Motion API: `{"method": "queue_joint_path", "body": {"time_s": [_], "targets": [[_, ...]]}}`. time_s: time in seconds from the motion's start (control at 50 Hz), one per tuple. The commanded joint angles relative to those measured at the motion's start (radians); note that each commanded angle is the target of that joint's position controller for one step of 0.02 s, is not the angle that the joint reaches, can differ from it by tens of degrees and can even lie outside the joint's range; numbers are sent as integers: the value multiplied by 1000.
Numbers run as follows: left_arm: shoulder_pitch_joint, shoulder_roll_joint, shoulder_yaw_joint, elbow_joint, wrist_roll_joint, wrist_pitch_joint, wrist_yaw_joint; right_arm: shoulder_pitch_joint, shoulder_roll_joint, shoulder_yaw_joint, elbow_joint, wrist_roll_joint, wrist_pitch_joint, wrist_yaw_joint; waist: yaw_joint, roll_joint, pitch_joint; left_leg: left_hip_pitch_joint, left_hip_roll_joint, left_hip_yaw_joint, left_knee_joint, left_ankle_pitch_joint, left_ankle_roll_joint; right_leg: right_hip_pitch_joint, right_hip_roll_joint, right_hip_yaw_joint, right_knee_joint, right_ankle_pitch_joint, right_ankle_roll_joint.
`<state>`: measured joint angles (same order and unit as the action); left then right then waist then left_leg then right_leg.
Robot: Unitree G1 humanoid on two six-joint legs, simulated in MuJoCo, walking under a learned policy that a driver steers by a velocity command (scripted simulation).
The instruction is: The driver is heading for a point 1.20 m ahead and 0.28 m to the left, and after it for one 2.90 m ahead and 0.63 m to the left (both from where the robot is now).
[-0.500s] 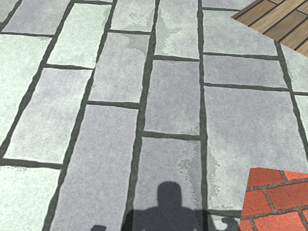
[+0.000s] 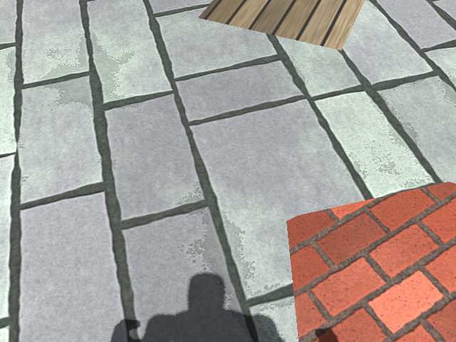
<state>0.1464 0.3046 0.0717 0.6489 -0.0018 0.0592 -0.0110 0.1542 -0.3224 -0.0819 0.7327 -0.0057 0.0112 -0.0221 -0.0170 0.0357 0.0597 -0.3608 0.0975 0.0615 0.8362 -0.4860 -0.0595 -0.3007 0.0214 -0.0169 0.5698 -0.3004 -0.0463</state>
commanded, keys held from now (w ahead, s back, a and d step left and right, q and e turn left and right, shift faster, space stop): q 0.12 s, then w+q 0.68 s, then w+e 0.20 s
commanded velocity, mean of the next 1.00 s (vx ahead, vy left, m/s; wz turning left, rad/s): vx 0.32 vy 0.00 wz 0.28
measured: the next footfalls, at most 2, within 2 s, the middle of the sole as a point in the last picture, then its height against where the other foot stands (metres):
left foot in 0.56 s outside the picture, level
right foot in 1.06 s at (197, 302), level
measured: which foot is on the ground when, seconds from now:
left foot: up 0.00-0.54, down 0.56-1.00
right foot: down 0.00-0.58, up 0.60-1.00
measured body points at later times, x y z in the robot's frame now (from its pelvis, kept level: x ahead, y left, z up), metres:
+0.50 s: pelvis +0.07 +0.03 +0.01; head +0.09 +0.05 +0.46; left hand +0.07 +0.34 -0.11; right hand +0.27 -0.21 -0.08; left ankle +0.11 +0.18 -0.71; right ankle +0.01 -0.10 -0.73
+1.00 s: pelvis +0.30 +0.15 +0.00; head +0.33 +0.18 +0.45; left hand +0.44 +0.45 -0.08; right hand +0.43 -0.12 -0.10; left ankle +0.12 +0.18 -0.73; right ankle +0.54 +0.11 -0.70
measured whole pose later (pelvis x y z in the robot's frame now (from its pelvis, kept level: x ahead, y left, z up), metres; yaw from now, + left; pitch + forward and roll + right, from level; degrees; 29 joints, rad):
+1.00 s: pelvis +0.30 +0.15 +0.00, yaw +21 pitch +2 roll +0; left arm 0.02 0.28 0.04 0.72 -0.01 -0.10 -0.06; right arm 0.39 -0.30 -0.06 0.77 0.01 -0.06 -0.02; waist -0.07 -0.05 0.03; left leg 0.10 -0.07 -0.08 0.22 -0.36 0.08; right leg -0.60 -0.01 -0.01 0.48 0.12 -0.02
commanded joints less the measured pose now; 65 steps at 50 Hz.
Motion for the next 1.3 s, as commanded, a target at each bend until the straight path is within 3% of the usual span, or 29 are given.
{"method": "queue_joint_path", "body": {"time_s": [0.02,0.06,0.12,0.2,0.24,0.34,0.42,0.52,0.56,0.58,0.6,0.62,0.64,0.68,0.7,0.74,0.84,0.96,1.02,1.06,1.08,1.1,1.12,1.14,1.16,1.18,1.2,1.24,1.3], "targets": [[53,149,32,-50,28,-48,8,-50,-104,-23,-81,16,-10,-6,57,-166,-179,-258,-26,-107,339,-115,-5,264,-335,329,-210,616,-254],[-37,72,2,-36,7,-58,15,3,-91,-22,-30,4,6,-16,15,-150,-149,-200,-7,-112,253,27,-18,213,-253,214,-217,537,-173],[-64,30,-20,1,29,-67,21,63,-51,-4,8,13,10,-2,-10,-168,-147,-37,-11,-103,86,141,-36,149,-202,107,-236,519,-154],[33,170,24,55,14,-64,28,-35,-96,0,-30,31,6,1,89,-186,-49,-130,-30,-67,-21,108,-1,192,-289,259,-396,-140,-191],[68,163,29,79,4,-76,31,-53,-105,-4,-41,38,-7,-1,100,-153,10,-258,-11,-111,-20,87,27,269,-347,330,-441,-235,-199],[63,134,36,103,-5,-115,32,-34,-56,-1,-34,34,-37,16,78,-105,4,-322,21,-118,-31,145,57,360,-351,231,-474,-125,-176],[63,154,50,111,-10,-122,17,-58,-28,13,-52,36,-40,44,77,-107,-6,-228,20,-59,-116,190,67,305,-322,91,-467,-34,-152],[50,184,60,126,-34,-113,-3,-15,-51,10,-60,35,-31,60,26,-101,-13,-24,-31,31,-239,250,113,212,-308,-42,-349,27,-103],[46,145,43,125,-25,-117,-2,188,-130,-36,-5,39,-23,48,-77,-50,-112,304,-113,54,-279,231,171,61,-235,-159,-22,286,-37],[13,83,19,81,7,-123,0,364,-257,-79,24,44,-20,30,-145,157,-169,521,69,-292,-406,99,278,-195,-127,-237,392,146,56],[-10,32,-1,20,14,-148,4,335,-319,-73,-15,33,-41,36,-96,284,-227,634,253,-847,-613,-125,433,-506,30,-40,651,-292,88],[-39,130,18,25,-26,-172,-8,282,-228,-45,-37,30,-63,46,-109,141,-180,606,273,-802,-656,-160,421,-602,-43,79,729,-240,60],[-34,151,21,28,-43,-187,-18,245,-174,-28,-48,23,-75,49,-77,121,-117,530,240,-682,-639,-97,384,-597,-86,76,690,-146,26],[-11,148,27,60,3,-190,-9,144,-115,-8,-73,17,-78,46,-16,18,-47,373,147,-488,-636,142,315,-489,-142,81,528,10,24],[-2,141,27,61,10,-183,-11,123,-123,-6,-87,8,-79,40,6,60,-45,316,129,-451,-649,246,315,-428,-143,81,492,59,37],[-4,124,26,62,17,-170,-11,126,-136,-10,-91,11,-84,29,16,38,-47,282,93,-372,-662,437,318,-396,-115,60,419,144,70],[-147,47,-4,22,5,-166,-19,193,-127,-11,-58,20,-85,1,-26,55,-18,224,16,-228,-668,517,259,-313,-55,25,57,414,105],[-269,53,-17,-21,-15,-181,-53,275,-128,-13,8,17,-82,1,-72,53,42,381,105,-210,-655,555,242,-342,-55,13,-93,448,25],[-184,89,-2,-5,-13,-180,-61,262,-150,-20,14,11,-67,-7,-22,75,-33,496,121,-171,-517,972,214,-253,-1,-28,-84,300,-36],[44,150,30,47,-11,-169,-49,228,-161,-16,4,1,-49,-13,102,68,-193,465,72,-102,-196,1277,172,52,53,-63,-87,285,-97],[202,203,41,66,-5,-160,-39,243,-128,0,-21,-21,-50,-18,148,-32,-326,230,41,-86,97,998,142,378,-108,167,-36,309,-163],[263,264,59,84,-18,-161,-46,394,-8,35,-28,-18,-68,4,58,-305,-452,-214,-175,-105,496,79,49,750,-354,723,-106,73,-378],[268,158,38,93,-38,-158,-43,296,-92,28,-32,6,-96,13,125,-205,-427,-344,-166,-215,584,-35,59,752,-341,846,-248,-110,-347],[197,137,30,75,-29,-154,-32,161,-133,17,-79,41,-120,23,131,-153,-257,-412,-106,-220,564,48,76,616,-316,701,-283,-106,-293],[144,130,25,59,-15,-150,-26,91,-125,24,-99,33,-138,23,107,-38,-178,-380,-70,-203,491,110,87,461,-277,609,-304,-12,-262],[108,119,20,50,-7,-150,-23,60,-118,20,-108,10,-147,21,72,3,-105,-350,-48,-190,411,139,80,331,-242,539,-321,119,-259],[92,106,14,42,4,-152,-17,76,-114,18,-110,-4,-145,20,36,-19,-99,-286,-27,-191,361,163,74,254,-209,484,-341,208,-257],[79,105,15,33,-6,-147,-9,114,-89,22,-111,-12,-132,20,-1,-66,-85,-252,-11,-173,262,157,46,172,-181,423,-367,302,-269],[105,145,27,41,-16,-142,7,46,-44,42,-141,-20,-117,16,12,-74,-47,-222,-17,-121,62,241,0,39,-146,328,-387,360,-255]]}}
